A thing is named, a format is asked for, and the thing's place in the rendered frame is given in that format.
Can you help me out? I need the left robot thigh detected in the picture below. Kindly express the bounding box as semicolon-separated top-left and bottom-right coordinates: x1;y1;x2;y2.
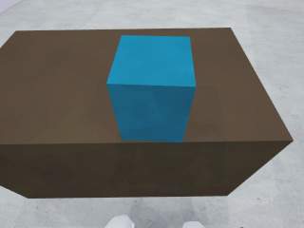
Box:
105;216;135;228

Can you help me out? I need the pedestal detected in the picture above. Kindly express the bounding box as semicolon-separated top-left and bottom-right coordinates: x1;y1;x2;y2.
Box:
0;28;294;199

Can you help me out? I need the carton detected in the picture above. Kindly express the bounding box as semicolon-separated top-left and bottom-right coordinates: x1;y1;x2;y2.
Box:
106;35;197;143

